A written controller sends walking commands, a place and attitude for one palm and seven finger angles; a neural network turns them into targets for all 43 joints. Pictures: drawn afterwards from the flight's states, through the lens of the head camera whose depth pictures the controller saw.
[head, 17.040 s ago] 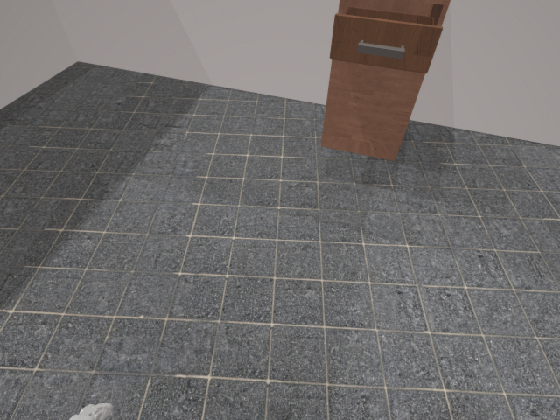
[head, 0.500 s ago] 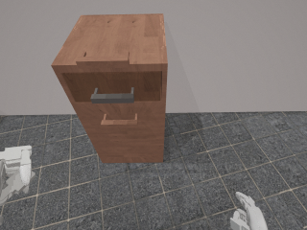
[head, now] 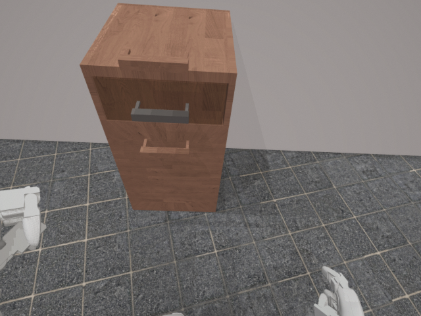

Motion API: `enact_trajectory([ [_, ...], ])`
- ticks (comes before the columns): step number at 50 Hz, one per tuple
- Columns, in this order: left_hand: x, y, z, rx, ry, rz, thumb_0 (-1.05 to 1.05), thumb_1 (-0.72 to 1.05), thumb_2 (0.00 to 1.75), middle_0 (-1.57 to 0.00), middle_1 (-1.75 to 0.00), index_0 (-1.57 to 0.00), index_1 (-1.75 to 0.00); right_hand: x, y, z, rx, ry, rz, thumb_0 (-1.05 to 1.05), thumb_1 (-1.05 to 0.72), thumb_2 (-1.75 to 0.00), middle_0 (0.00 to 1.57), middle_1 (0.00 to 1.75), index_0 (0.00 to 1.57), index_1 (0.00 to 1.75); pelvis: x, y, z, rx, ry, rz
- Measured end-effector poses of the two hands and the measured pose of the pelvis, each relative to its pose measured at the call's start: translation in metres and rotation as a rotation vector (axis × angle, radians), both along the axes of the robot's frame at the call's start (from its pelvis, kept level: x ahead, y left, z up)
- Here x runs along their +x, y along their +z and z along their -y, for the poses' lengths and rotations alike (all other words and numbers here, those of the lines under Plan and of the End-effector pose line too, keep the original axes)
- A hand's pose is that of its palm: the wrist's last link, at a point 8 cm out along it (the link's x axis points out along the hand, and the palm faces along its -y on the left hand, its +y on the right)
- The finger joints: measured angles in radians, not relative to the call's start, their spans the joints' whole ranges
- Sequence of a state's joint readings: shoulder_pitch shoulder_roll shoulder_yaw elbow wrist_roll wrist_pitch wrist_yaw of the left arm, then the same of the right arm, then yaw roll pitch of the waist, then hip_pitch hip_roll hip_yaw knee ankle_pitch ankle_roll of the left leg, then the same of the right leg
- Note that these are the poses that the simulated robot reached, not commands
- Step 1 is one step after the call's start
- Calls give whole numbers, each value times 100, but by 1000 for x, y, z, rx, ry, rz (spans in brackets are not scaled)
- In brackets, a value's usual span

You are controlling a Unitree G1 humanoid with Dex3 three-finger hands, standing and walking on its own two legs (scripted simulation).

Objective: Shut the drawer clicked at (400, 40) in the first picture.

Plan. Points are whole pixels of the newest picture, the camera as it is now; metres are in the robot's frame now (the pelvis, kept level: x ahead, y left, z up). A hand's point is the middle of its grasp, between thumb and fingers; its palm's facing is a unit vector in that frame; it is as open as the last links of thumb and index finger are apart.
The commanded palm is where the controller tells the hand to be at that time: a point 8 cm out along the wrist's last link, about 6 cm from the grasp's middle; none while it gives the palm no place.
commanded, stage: step back with the hand held close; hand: left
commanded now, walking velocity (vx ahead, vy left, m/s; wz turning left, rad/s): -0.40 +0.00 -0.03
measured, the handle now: (161, 110) +0.68 +0.17 -0.05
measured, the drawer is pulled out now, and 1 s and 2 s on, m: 0.00 0.00 0.00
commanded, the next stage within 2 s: stop stepping back and stand still in 0.54 s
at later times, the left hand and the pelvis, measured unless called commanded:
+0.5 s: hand (13, 315) +0.11 +0.21 +0.18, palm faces +0.27 -0.82 -0.50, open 3.2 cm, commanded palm +0.05 +0.25 +0.18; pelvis -0.09 -0.02 +0.00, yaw -2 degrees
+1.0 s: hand out of the picture -0.03 +0.23 +0.17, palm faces +0.37 -0.84 -0.40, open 3.3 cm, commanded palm -0.09 +0.27 +0.18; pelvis -0.23 -0.01 +0.00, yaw -1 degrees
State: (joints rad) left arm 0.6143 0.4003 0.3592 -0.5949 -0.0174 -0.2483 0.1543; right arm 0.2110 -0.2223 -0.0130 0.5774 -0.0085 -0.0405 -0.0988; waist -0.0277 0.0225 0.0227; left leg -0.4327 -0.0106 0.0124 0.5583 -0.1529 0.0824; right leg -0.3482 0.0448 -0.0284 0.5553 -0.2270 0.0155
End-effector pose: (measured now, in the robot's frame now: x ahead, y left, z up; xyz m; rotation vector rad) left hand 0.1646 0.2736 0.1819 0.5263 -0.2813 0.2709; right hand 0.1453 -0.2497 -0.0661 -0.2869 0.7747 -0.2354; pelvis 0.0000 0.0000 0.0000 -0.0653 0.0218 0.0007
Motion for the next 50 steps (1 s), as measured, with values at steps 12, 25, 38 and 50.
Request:
enact_trajectory([
  [12, -24, 3, 16, 60, -44, -26, 2, 89, 90, -140, -160, -140, -160, -1, -8, -6, 47, 108, 6, 1, -91, -90, 21, 30, 20, 30, -37, -2, 17, 43, -46, -115],
  [25, -92, 14, 21, 56, -70, 9, 1, 88, 90, -140, -159, -141, -160, -82, 8, 21, 31, -2, 12, 1, -91, -90, 21, 30, 20, 30, -94, 2, 24, 26, -35, -27],
  [38, -196, 4, 29, 11, -65, -24, 2, 89, 90, -140, -159, -140, -160, -186, 1, 20, 29, -1, 20, 1, -91, -90, 20, 30, 20, 30, -191, -4, 22, 36, -41, -5],
  [50, -231, 2, 0, -45, 43, 36, 2, 89, 90, -141, -160, -141, -160, -265, -4, -15, 78, -18, 17, 1, -91, -90, 20, 30, 20, 30, -230, 5, 8, 52, -25, 40],
])
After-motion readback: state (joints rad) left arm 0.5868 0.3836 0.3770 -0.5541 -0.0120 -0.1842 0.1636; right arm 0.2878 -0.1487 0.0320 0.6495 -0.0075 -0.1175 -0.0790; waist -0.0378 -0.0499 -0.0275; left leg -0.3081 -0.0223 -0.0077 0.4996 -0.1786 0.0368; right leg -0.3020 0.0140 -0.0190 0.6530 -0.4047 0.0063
